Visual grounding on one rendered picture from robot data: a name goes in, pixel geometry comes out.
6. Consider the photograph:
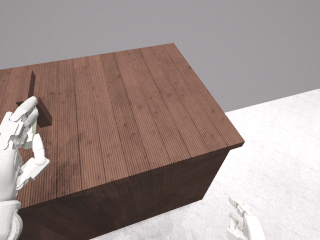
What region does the left robot forearm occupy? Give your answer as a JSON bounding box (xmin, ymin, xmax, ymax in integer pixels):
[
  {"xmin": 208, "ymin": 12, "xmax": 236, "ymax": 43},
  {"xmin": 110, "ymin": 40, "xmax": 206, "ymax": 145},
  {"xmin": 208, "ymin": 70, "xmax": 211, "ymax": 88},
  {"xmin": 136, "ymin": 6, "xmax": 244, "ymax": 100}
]
[{"xmin": 0, "ymin": 200, "xmax": 23, "ymax": 240}]

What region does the right robot hand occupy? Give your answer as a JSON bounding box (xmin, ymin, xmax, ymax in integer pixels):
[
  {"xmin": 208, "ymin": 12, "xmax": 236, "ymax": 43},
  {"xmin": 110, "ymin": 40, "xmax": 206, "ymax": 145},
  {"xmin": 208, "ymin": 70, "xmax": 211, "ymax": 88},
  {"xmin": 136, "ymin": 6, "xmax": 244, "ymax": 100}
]
[{"xmin": 227, "ymin": 196, "xmax": 267, "ymax": 240}]

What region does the left robot hand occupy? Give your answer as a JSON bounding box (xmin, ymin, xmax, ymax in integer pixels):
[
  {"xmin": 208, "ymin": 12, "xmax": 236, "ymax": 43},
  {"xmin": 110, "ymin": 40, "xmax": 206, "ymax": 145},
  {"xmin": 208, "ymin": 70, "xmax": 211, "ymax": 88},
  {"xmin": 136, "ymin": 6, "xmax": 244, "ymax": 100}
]
[{"xmin": 0, "ymin": 96, "xmax": 50, "ymax": 202}]

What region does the tap lever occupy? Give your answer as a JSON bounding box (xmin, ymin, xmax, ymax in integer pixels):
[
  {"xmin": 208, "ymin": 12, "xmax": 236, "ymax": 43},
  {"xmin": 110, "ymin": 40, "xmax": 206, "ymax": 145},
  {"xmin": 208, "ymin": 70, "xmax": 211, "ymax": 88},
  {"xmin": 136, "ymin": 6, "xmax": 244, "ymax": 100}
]
[{"xmin": 23, "ymin": 107, "xmax": 38, "ymax": 150}]

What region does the counter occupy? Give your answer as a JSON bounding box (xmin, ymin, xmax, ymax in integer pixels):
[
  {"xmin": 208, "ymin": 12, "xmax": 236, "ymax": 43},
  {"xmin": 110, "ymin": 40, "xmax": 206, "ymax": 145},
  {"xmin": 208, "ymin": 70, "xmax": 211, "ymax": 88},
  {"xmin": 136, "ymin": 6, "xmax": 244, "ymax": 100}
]
[{"xmin": 0, "ymin": 43, "xmax": 245, "ymax": 240}]

